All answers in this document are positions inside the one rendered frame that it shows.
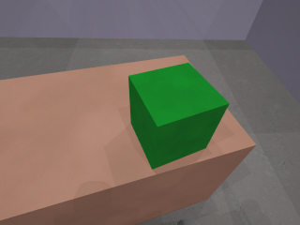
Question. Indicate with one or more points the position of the pedestal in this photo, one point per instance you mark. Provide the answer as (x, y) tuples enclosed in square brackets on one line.
[(70, 156)]

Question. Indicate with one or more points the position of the carton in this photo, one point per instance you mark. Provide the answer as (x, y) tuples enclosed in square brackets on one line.
[(174, 112)]

